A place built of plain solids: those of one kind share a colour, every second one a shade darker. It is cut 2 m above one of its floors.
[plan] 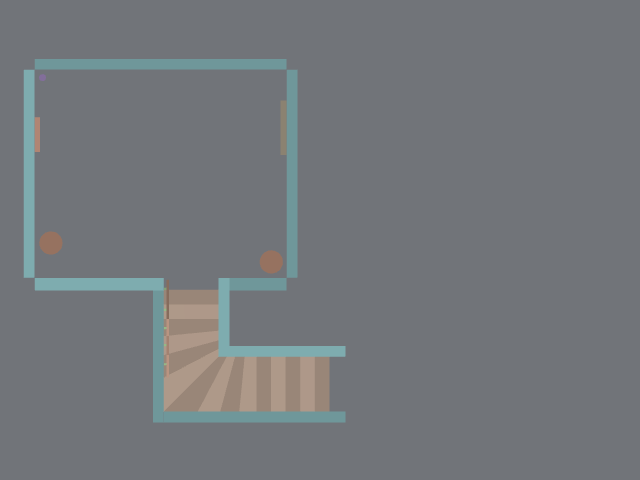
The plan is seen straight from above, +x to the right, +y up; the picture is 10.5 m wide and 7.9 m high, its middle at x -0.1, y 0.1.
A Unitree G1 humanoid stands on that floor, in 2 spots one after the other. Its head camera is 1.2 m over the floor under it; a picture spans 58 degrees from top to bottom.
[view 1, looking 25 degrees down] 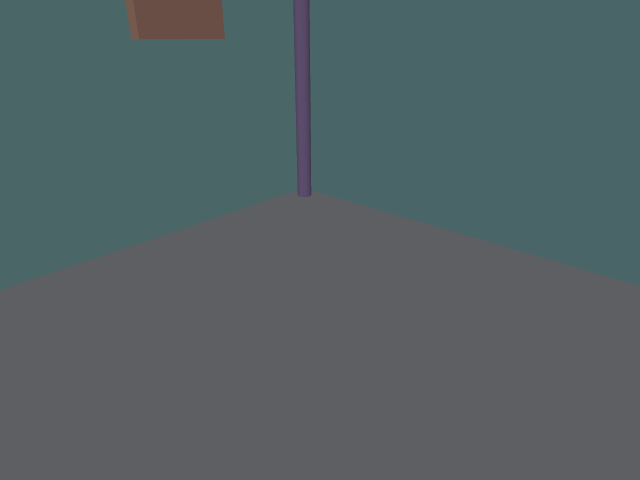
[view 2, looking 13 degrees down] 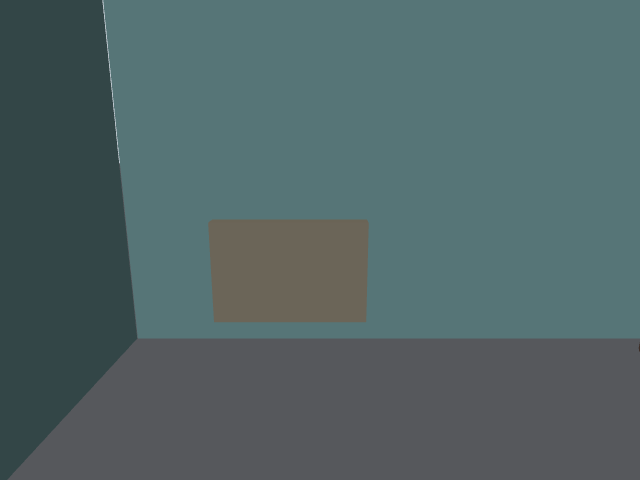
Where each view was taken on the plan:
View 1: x -2.25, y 0.28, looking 132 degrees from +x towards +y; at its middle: ground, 2.84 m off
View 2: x -3.13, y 1.77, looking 0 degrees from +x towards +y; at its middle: radiator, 2.44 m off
